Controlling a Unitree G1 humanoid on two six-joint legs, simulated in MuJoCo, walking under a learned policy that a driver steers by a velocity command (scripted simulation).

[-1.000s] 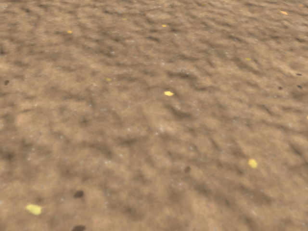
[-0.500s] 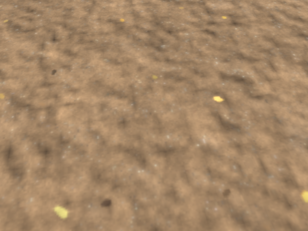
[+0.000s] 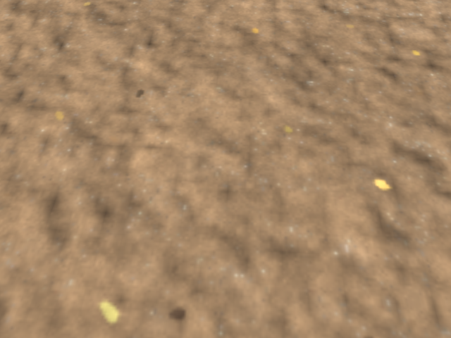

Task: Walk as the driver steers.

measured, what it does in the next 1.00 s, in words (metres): steps on the spot: right foot, then left foot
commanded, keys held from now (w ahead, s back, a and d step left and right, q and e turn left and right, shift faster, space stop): q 0.54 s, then e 0.46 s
